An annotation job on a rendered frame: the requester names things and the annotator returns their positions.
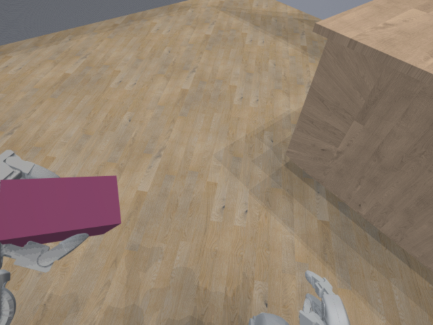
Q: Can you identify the sponge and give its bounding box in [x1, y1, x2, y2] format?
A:
[0, 175, 121, 247]

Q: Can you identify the robot right hand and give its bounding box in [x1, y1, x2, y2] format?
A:
[299, 270, 350, 325]

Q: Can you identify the robot left hand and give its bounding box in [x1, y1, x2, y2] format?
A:
[0, 150, 89, 273]

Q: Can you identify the robot left forearm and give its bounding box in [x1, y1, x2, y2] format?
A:
[0, 269, 16, 325]

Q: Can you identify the table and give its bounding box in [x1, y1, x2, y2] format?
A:
[286, 0, 433, 272]

